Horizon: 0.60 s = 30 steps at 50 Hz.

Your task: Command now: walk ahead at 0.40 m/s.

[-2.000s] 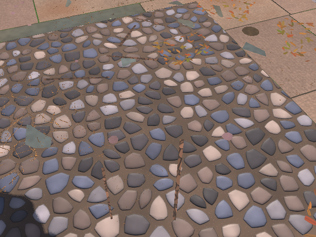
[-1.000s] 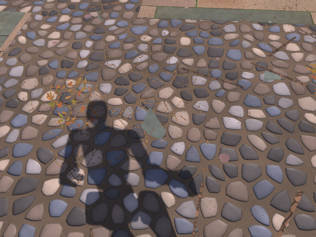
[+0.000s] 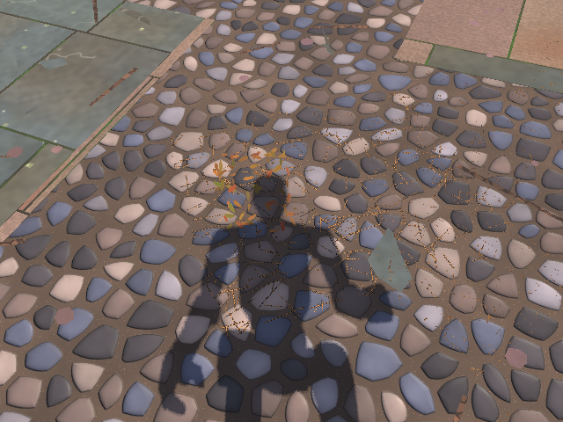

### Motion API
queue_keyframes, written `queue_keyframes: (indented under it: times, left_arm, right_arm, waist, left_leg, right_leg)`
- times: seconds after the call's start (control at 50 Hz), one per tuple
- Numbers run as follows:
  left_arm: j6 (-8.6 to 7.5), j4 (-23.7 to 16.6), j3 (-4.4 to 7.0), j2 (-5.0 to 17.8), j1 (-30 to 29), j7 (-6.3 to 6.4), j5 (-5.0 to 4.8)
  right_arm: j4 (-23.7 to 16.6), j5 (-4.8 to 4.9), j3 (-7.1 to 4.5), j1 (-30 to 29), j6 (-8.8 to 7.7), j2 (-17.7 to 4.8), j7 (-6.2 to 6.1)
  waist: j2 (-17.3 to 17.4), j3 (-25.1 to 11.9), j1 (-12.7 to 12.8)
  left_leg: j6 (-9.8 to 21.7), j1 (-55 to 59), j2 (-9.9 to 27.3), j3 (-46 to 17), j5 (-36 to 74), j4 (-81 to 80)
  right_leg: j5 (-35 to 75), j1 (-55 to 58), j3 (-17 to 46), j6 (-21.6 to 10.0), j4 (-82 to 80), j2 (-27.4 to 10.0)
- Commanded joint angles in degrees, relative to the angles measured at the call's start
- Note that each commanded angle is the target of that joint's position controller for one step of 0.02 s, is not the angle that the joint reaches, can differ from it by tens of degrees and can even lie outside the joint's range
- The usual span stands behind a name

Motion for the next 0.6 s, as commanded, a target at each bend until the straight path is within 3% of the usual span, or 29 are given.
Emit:
queue_keyframes:
  times: [0.02,0.06,0.1,0.12,0.14,0.16,0.18,0.2,0.22,0.24,0.26,0.28,0.34,0.4,0.48,0.6]
  left_arm:
    - [-0.65,-4.1,2.63,11.3,-1.9,0.0,-0.47]
    - [-0.66,-4.0,2.99,12.4,-1.8,-0.1,-1.1]
    - [-0.42,-4.1,3.11,12.9,-3.2,-0.13,-1.21]
    - [-0.33,-4.1,2.86,12.2,-3.3,-0.12,-0.94]
    - [-0.41,-4.2,2.07,10.0,-3.0,-0.04,-0.42]
    - [-0.64,-6.3,0.39,5.0,-1.6,0.14,0.88]
    - [-1.91,-7.4,-0.46,2.4,1.8,0.37,-0.5]
    - [-2.47,-7.2,1.16,8.5,-1.5,0.04,-2.21]
    - [-2.67,-8.1,1.55,10.1,-6.0,-0.3,-2.45]
    - [-2.69,-8.0,1.4,9.0,-7.6,-0.1,-1.41]
    - [-2.4,-7.8,1.6,8.4,-7.6,-0.12,-0.54]
    - [-1.85,-7.2,1.64,7.8,-6.3,-0.34,-0.47]
    - [-0.43,-7.1,1.55,6.3,-6.8,-0.23,-0.11]
    - [-0.16,-8.6,1.37,5.5,-12.0,-0.2,0.03]
    - [-0.83,-10.4,0.83,4.3,-18.4,-1.27,-0.5]
    - [-1.42,-15.1,0.15,3.0,-26.7,-3.88,-0.71]
  right_arm:
    - [-6.5,0.25,0.56,-9.7,-1.2,-0.9,0.83]
    - [-7.1,0.59,0.13,-9.4,-1.08,-2.7,0.85]
    - [-6.1,0.57,-0.85,-5.1,-1.02,-4.7,0.51]
    - [-4.2,0.41,-1.93,0.7,-0.86,-6.5,0.05]
    - [-1.9,0.4,-3.23,9.3,-0.7,-8.9,-0.59]
    - [-0.8,-0.92,-4.29,18.4,-0.39,-14.3,-1.44]
    - [-0.6,-1.35,-3.99,19.6,-0.93,-16.1,-0.7]
    - [-0.8,-0.8,-2.58,15.0,-1.49,-11.2,-0.37]
    - [-1.1,-0.36,-1.8,11.4,-1.59,-8.7,-0.28]
    - [-1.4,-0.63,-1.41,8.0,-1.55,-7.6,-0.1]
    - [-1.6,-1.11,-1.09,5.7,-1.64,-6.3,0.09]
    - [-1.5,-1.41,-0.88,4.6,-1.83,-5.5,0.05]
    - [0.2,-0.99,-0.98,5.6,-2.97,-5.5,-0.23]
    - [2.2,-1.27,-1.22,7.9,-2.91,-6.1,-1.02]
    - [3.8,-1.4,-1.29,9.5,-2.5,-7.3,-1.75]
    - [6.8,-0.82,-1.42,13.1,-0.9,-8.1,-2.31]
  waist:
    - [-9.2,4.3,1.0]
    - [-9.6,5.0,0.1]
    - [-9.2,3.9,-3.4]
    - [-8.2,0.6,-6.5]
    - [-6.0,-4.7,-10.6]
    - [6.8,-13.1,-12.6]
    - [18.8,-18.2,-9.8]
    - [11.4,-10.8,-9.1]
    - [7.2,-4.6,-8.0]
    - [2.3,-2.5,-6.4]
    - [2.5,-1.0,-4.7]
    - [4.0,-1.2,-3.4]
    - [2.6,0.3,-2.4]
    - [1.1,2.6,-4.0]
    - [1.1,3.9,-6.8]
    - [0.1,6.4,-9.6]
  left_leg:
    - [-0.8,1.3,-1.3,2.4,5.1,-8.2]
    - [0.3,4.0,-1.1,1.8,5.7,-11.2]
    - [2.1,10.5,-2.3,2.5,6.4,-14.3]
    - [3.3,18.3,-3.8,3.5,5.8,-15.0]
    - [5.0,29.6,-2.7,2.1,5.5,-15.0]
    - [10.2,45.2,11.3,-17.7,-3.1,-18.7]
    - [16.4,49.6,19.7,-45.8,-17.3,-32.1]
    - [14.5,44.0,19.1,-43.1,-22.2,-34.3]
    - [12.8,37.1,17.5,-34.0,-17.5,-33.7]
    - [11.6,31.3,14.6,-27.6,-10.2,-33.9]
    - [11.1,27.2,11.9,-22.5,-4.2,-35.0]
    - [11.0,24.6,10.2,-19.1,-1.0,-36.5]
    - [12.2,22.3,9.0,-13.1,7.3,-39.1]
    - [11.9,25.0,9.2,-8.2,12.6,-40.2]
    - [9.5,27.0,8.6,-1.5,15.4,-40.8]
    - [8.2,37.7,11.8,3.3,21.8,-37.1]
  right_leg:
    - [8.8,-4.9,6.8,-10.2,-7.8,-10.5]
    - [7.8,-5.1,7.9,-10.0,-7.5,-12.9]
    - [14.7,-5.4,6.8,-8.6,-3.3,-13.3]
    - [23.3,-6.5,4.5,-7.3,4.0,-11.6]
    - [27.4,-10.7,1.1,-5.3,16.6,-8.5]
    - [11.3,-24.8,-2.3,-1.6,39.6,-3.0]
    - [-16.1,-36.6,5.2,-0.7,53.5,4.2]
    - [-12.5,-42.6,7.9,-1.4,59.6,0.3]
    - [-6.9,-43.7,6.0,-2.7,58.8,-2.7]
    - [-1.7,-41.5,5.1,-2.9,56.3,-5.1]
    - [1.8,-39.3,5.1,-2.8,53.4,-6.7]
    - [4.3,-36.4,5.2,-2.5,52.1,-7.6]
    - [8.1,-36.9,4.1,-0.9,48.6,-7.7]
    - [14.9,-42.5,4.5,0.5,41.2,-7.5]
    - [24.3,-41.1,3.5,-0.1,28.1,-4.8]
    - [21.4,-43.9,0.4,-2.7,18.5,-2.6]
